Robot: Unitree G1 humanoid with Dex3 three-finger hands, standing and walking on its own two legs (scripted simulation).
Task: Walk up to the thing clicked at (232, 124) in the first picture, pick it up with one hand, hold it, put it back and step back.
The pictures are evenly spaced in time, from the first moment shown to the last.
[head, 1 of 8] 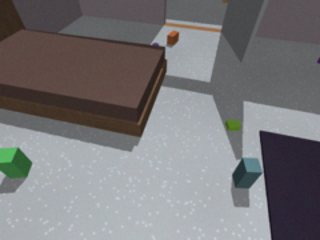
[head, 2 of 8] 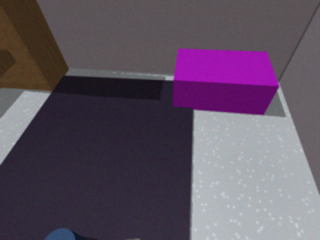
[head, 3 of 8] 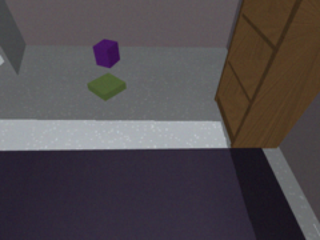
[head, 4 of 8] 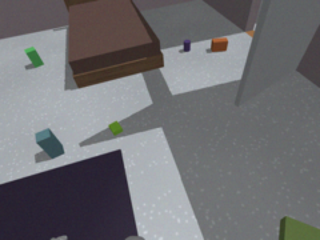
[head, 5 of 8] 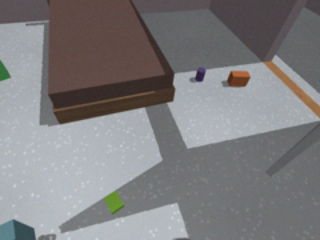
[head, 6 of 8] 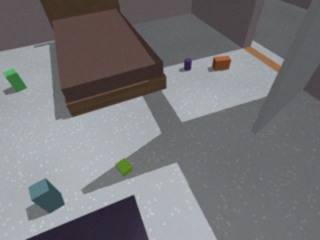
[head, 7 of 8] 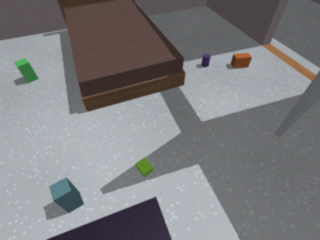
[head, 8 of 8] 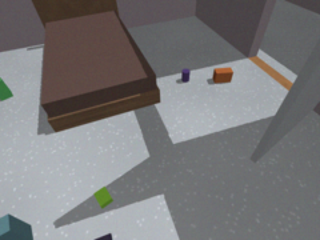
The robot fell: no
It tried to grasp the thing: no
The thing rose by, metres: 0.00
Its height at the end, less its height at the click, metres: +0.00
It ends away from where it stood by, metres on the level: 0.00
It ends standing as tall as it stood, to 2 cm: yes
